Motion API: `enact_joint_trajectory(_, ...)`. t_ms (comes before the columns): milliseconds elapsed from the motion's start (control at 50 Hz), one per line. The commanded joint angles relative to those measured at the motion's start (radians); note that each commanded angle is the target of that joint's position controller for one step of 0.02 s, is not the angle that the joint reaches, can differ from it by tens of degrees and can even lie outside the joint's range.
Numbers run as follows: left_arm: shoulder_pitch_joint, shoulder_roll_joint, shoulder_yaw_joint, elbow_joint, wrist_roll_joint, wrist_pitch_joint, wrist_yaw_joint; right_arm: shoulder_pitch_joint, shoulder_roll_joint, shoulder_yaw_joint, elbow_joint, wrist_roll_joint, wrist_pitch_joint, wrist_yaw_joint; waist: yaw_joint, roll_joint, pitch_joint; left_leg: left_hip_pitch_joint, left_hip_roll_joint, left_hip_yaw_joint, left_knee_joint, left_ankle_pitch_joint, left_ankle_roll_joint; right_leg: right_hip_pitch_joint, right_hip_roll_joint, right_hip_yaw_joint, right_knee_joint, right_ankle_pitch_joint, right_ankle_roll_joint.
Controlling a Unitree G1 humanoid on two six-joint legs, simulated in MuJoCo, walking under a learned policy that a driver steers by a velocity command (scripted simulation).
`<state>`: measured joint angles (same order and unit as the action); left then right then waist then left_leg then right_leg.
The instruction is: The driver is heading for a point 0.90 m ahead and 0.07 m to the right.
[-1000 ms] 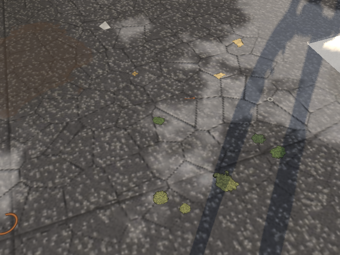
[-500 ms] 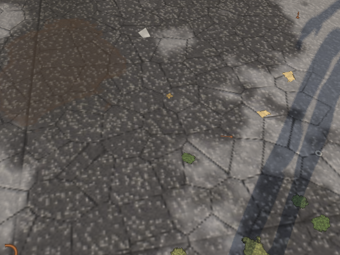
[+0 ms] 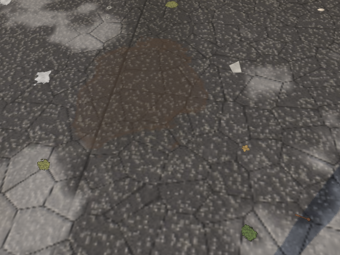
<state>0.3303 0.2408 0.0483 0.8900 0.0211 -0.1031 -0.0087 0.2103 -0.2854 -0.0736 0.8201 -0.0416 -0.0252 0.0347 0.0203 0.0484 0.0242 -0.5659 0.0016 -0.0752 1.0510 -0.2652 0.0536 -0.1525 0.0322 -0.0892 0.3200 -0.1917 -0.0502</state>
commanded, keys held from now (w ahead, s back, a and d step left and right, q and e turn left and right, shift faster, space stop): w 1.00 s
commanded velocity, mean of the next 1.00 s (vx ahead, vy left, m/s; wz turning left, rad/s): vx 0.50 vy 0.00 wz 0.06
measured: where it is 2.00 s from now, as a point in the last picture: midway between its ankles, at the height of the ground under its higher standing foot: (179, 175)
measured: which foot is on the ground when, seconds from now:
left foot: up 0.00-0.22, down 0.24-0.82, up 0.84-1.00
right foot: down 0.00-0.26, up 0.28-0.78, down 0.80-1.00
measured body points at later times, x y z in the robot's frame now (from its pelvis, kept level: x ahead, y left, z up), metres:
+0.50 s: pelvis +0.26 +0.06 +0.00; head +0.27 +0.07 +0.45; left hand +0.34 +0.32 -0.14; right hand +0.28 -0.21 -0.13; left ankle +0.24 +0.12 -0.75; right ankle +0.30 -0.10 -0.67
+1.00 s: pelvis +0.53 +0.01 +0.00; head +0.55 +0.00 +0.45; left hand +0.57 +0.27 -0.14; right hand +0.60 -0.24 -0.15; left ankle +0.52 +0.16 -0.67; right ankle +0.55 -0.05 -0.75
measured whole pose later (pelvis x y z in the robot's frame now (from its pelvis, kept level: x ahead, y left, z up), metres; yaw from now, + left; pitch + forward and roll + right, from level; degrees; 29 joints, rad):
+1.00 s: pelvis +0.53 +0.01 +0.00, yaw +1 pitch -1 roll +0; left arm 0.30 0.22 0.05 0.96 0.01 -0.07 -0.01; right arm 0.26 -0.24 -0.05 0.94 -0.03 -0.05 0.02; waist 0.00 0.03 0.04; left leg -0.49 0.07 -0.01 1.09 -0.27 0.06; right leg -0.18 0.06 -0.11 0.35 -0.17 -0.10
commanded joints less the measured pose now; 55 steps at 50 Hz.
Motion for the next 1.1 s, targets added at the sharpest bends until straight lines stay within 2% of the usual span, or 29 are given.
enact_joint_trajectory(20, 0.006, 0.092, 0.014, -0.034, -0.006, -0.019, -0.005, -0.030, -0.007, 0.013, -0.071, -0.002, -0.005, 0.015, -0.029, -0.132, 0.013, -0.089, 0.040, 0.022, -0.119, 0.106, -0.021, 0.035, -0.246, 0.174, -0.184, 0.272, -0.136)
enact_joint_trajectory(100, 0.064, 0.117, 0.019, -0.004, -0.011, -0.011, -0.007, -0.182, 0.017, 0.040, -0.115, 0.006, -0.015, 0.024, 0.009, -0.142, 0.027, 0.031, 0.046, 0.125, -0.368, 0.209, -0.023, 0.020, -0.218, 0.099, -0.185, 0.333, -0.114)
enact_joint_trajectory(180, 0.124, 0.148, 0.025, 0.031, -0.006, 0.006, -0.001, -0.226, -0.015, 0.037, -0.135, 0.006, -0.022, 0.010, 0.014, -0.146, 0.036, 0.073, 0.026, 0.148, -0.471, 0.125, 0.019, 0.138, -0.275, 0.114, -0.116, 0.442, -0.106)
enact_joint_trajectory(200, 0.124, 0.154, 0.026, 0.037, -0.006, 0.011, 0.002, -0.196, -0.022, 0.034, -0.126, 0.002, -0.026, 0.005, -0.004, -0.148, 0.020, 0.128, 0.005, 0.157, -0.501, 0.092, 0.034, 0.159, -0.276, 0.104, -0.057, 0.549, -0.098)
enact_joint_trajectory(220, 0.121, 0.156, 0.026, 0.043, -0.010, 0.018, 0.004, -0.107, -0.028, 0.027, -0.096, -0.003, -0.033, -0.001, -0.047, -0.134, -0.025, 0.247, -0.025, 0.171, -0.560, 0.099, 0.053, 0.163, -0.257, 0.077, 0.061, 0.659, -0.085)
enact_joint_trajectory(240, 0.129, 0.139, 0.019, 0.044, -0.013, 0.023, 0.005, 0.044, -0.057, 0.013, -0.040, -0.015, -0.044, -0.011, -0.102, -0.096, -0.112, 0.455, -0.030, 0.160, -0.594, 0.112, 0.079, 0.098, -0.214, 0.038, 0.242, 0.647, -0.065)
enact_joint_trajectory(260, 0.109, 0.101, 0.005, 0.004, -0.015, 0.023, 0.005, 0.225, -0.132, -0.009, -0.009, -0.036, -0.052, -0.024, -0.174, 0.005, -0.237, 0.702, 0.186, -0.073, -0.617, 0.016, 0.132, -0.091, -0.169, -0.001, 0.525, 0.336, -0.040)
enact_joint_trajectory(280, 0.207, 0.009, -0.012, -0.023, -0.033, 0.025, 0.000, 0.255, -0.227, -0.031, 0.000, -0.027, -0.045, -0.032, -0.119, 0.240, -0.318, 0.898, 0.441, -0.532, -0.740, -0.023, 0.249, -0.426, 0.004, -0.018, 0.847, -0.331, -0.007)
enact_joint_trajectory(300, 0.131, 0.125, 0.019, -0.010, -0.005, 0.034, 0.009, 0.213, -0.180, -0.027, -0.005, 0.017, -0.035, -0.031, -0.126, 0.078, -0.240, 0.815, 0.400, -0.531, -0.763, -0.027, 0.241, -0.513, -0.040, 0.107, 0.924, -0.312, -0.020)
enact_joint_trajectory(320, 0.064, 0.113, 0.021, -0.032, -0.007, 0.030, 0.003, 0.129, -0.122, -0.009, -0.009, 0.022, -0.037, -0.029, -0.087, 0.044, -0.113, 0.697, 0.350, -0.380, -0.775, 0.035, 0.216, -0.535, -0.080, 0.121, 0.910, -0.222, -0.029)
enact_joint_trajectory(340, 0.043, 0.090, 0.015, -0.031, -0.011, 0.026, -0.002, 0.082, -0.072, 0.004, -0.009, 0.020, -0.044, -0.024, -0.058, 0.013, -0.058, 0.589, 0.300, -0.280, -0.811, 0.133, 0.188, -0.497, -0.108, 0.120, 0.855, -0.160, -0.026)
enact_joint_trajectory(380, 0.066, 0.068, 0.013, -0.010, 0.009, 0.049, -0.011, 0.046, -0.028, 0.016, 0.002, 0.025, -0.056, -0.027, -0.006, 0.031, -0.023, 0.471, 0.225, -0.149, -0.862, 0.217, 0.142, -0.406, -0.135, 0.111, 0.784, -0.117, -0.007)
enact_joint_trajectory(440, 0.036, 0.050, 0.014, -0.015, 0.017, 0.071, -0.026, 0.102, -0.045, 0.011, 0.039, 0.035, -0.076, -0.029, 0.010, 0.015, -0.010, 0.453, 0.206, -0.085, -0.906, 0.315, 0.156, -0.416, -0.136, 0.089, 0.745, -0.059, 0.017)
enact_joint_trajectory(540, -0.168, 0.043, 0.009, -0.076, 0.014, 0.075, -0.031, 0.190, -0.045, 0.012, 0.089, 0.036, -0.075, -0.030, -0.025, 0.004, 0.051, 0.495, 0.180, -0.014, -0.945, 0.361, 0.154, -0.537, -0.153, 0.064, 0.567, 0.107, 0.047)
enact_joint_trajectory(600, -0.270, 0.029, -0.003, -0.107, 0.009, 0.071, -0.031, 0.237, -0.053, 0.013, 0.115, 0.033, -0.075, -0.031, -0.050, 0.007, 0.064, 0.525, 0.171, 0.022, -0.936, 0.436, 0.143, -0.510, -0.130, 0.035, 0.426, 0.177, 0.042)
enact_joint_trajectory(680, -0.365, 0.040, -0.008, -0.143, 0.007, 0.064, -0.027, 0.296, -0.063, 0.014, 0.154, 0.024, -0.071, -0.040, -0.075, 0.012, 0.084, 0.633, 0.202, 0.032, -0.902, 0.524, 0.139, -0.497, -0.099, 0.013, 0.309, 0.163, 0.005)
enact_joint_trajectory(740, -0.330, 0.056, -0.001, -0.142, 0.006, 0.053, -0.020, 0.273, -0.082, 0.011, 0.168, 0.019, -0.067, -0.050, -0.037, 0.021, 0.065, 0.688, 0.221, 0.050, -0.803, 0.760, 0.121, -0.393, -0.055, -0.006, 0.246, 0.061, -0.043)
enact_joint_trajectory(760, -0.257, 0.069, 0.007, -0.120, 0.006, 0.049, -0.012, 0.258, -0.093, 0.009, 0.170, 0.017, -0.066, -0.051, -0.004, 0.031, 0.024, 0.691, 0.216, 0.061, -0.714, 0.900, 0.108, -0.292, -0.021, -0.019, 0.230, 0.023, -0.062)
enact_joint_trajectory(780, -0.115, 0.085, 0.017, -0.072, 0.010, 0.041, -0.004, 0.241, -0.098, 0.008, 0.172, 0.018, -0.061, -0.051, 0.060, 0.014, -0.050, 0.671, 0.188, 0.087, -0.547, 0.954, 0.092, -0.128, 0.012, -0.034, 0.170, 0.041, -0.085)
enact_joint_trajectory(800, 0.063, 0.129, 0.035, -0.018, 0.028, 0.030, 0.007, 0.235, -0.083, 0.015, 0.162, 0.025, -0.061, -0.050, 0.125, -0.015, -0.153, 0.517, 0.149, 0.112, -0.322, 0.777, 0.074, 0.136, -0.061, 0.044, 0.156, 0.056, -0.121)
enact_joint_trajectory(820, 0.192, 0.252, 0.068, -0.003, 0.052, 0.028, 0.016, 0.323, 0.015, 0.038, 0.126, 0.063, -0.062, -0.039, 0.113, -0.218, -0.312, 0.170, 0.011, 0.172, 0.076, 0.273, 0.025, 0.468, -0.373, 0.482, 0.125, -0.044, -0.238)
enact_joint_trajectory(840, 0.157, 0.234, 0.067, 0.001, 0.012, 0.042, 0.004, 0.322, -0.038, 0.018, 0.142, 0.046, -0.062, -0.038, 0.095, -0.222, -0.353, 0.017, -0.087, 0.053, 0.259, -0.246, 0.030, 0.469, -0.454, 0.787, -0.031, -0.059, -0.285)
enact_joint_trajectory(860, 0.030, 0.198, 0.057, -0.014, -0.009, 0.047, 0.001, 0.235, -0.062, 0.007, 0.118, 0.031, -0.058, -0.038, 0.043, -0.141, -0.169, -0.057, -0.011, 0.007, 0.288, -0.168, 0.040, 0.313, -0.414, 0.629, -0.049, -0.132, -0.254)
enact_joint_trajectory(880, -0.049, 0.124, 0.038, -0.027, -0.010, 0.043, -0.003, 0.177, -0.048, 0.012, 0.104, 0.028, -0.064, -0.032, 0.023, -0.087, -0.063, -0.053, 0.030, 0.014, 0.232, -0.091, 0.042, 0.166, -0.375, 0.508, -0.092, -0.112, -0.229)
enact_joint_trajectory(900, -0.080, 0.082, 0.025, -0.022, -0.007, 0.037, -0.003, 0.161, -0.025, 0.014, 0.105, 0.027, -0.060, -0.029, -0.007, -0.083, 0.000, -0.015, 0.065, 0.023, 0.161, -0.050, 0.042, 0.063, -0.322, 0.409, -0.133, -0.065, -0.188)
enact_joint_trajectory(920, -0.086, 0.056, 0.017, -0.006, -0.010, 0.031, 0.000, 0.171, -0.013, 0.015, 0.107, 0.012, -0.047, -0.025, -0.037, -0.107, 0.025, 0.036, 0.085, 0.026, 0.107, -0.028, 0.031, -0.012, -0.279, 0.335, -0.157, -0.009, -0.157)
enact_joint_trajectory(960, -0.046, 0.056, 0.015, 0.019, -0.008, 0.013, 0.001, 0.190, 0.014, 0.020, 0.119, 0.002, -0.025, -0.012, -0.053, -0.110, 0.014, 0.081, 0.088, 0.049, 0.079, 0.002, 0.012, -0.048, -0.250, 0.264, -0.178, 0.103, -0.156)
enact_joint_trajectory(1020, 0.014, 0.087, 0.022, 0.051, -0.013, 0.000, 0.000, 0.087, 0.013, 0.019, 0.085, 0.004, -0.014, -0.004, -0.049, -0.098, 0.043, -0.018, 0.115, 0.075, -0.010, 0.092, -0.015, -0.020, -0.234, 0.203, -0.218, 0.162, -0.167)
enact_joint_trajectory(1100, 0.079, 0.078, 0.015, 0.077, -0.015, 0.001, 0.000, -0.087, 0.020, 0.027, 0.030, 0.012, -0.016, -0.001, -0.010, -0.100, 0.071, -0.076, 0.115, 0.112, -0.228, 0.224, -0.042, 0.038, -0.199, 0.140, -0.222, 0.262, -0.150)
